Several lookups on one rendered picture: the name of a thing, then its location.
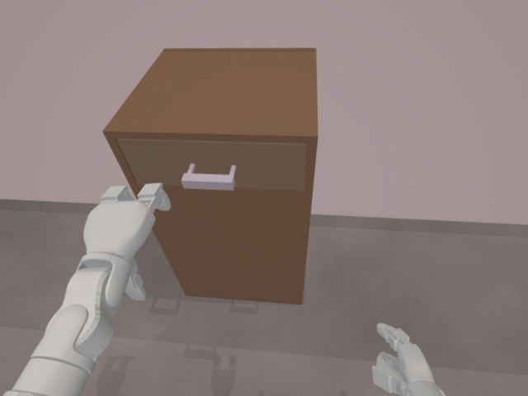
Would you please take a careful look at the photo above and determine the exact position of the left robot hand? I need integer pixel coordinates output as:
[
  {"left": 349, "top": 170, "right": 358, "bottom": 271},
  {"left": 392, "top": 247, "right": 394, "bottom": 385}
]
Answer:
[{"left": 83, "top": 183, "right": 171, "bottom": 300}]

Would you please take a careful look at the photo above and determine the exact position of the handle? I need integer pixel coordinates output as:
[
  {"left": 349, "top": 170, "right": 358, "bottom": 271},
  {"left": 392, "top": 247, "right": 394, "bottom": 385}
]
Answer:
[{"left": 181, "top": 163, "right": 236, "bottom": 191}]

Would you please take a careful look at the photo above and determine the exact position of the robot left forearm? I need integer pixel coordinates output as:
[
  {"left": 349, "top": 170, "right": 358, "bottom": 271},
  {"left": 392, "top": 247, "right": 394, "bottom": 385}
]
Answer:
[{"left": 3, "top": 252, "right": 132, "bottom": 396}]

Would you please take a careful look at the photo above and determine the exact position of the right robot hand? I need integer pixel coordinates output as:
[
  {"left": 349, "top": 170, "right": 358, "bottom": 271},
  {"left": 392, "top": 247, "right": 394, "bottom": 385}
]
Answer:
[{"left": 372, "top": 323, "right": 435, "bottom": 396}]

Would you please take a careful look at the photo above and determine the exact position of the drawer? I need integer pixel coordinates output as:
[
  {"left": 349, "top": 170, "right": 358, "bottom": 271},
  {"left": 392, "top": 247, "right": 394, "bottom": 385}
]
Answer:
[{"left": 117, "top": 139, "right": 306, "bottom": 190}]

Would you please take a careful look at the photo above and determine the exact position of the cabinet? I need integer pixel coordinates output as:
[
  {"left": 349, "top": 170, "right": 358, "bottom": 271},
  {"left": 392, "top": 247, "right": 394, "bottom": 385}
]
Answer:
[{"left": 102, "top": 48, "right": 318, "bottom": 304}]

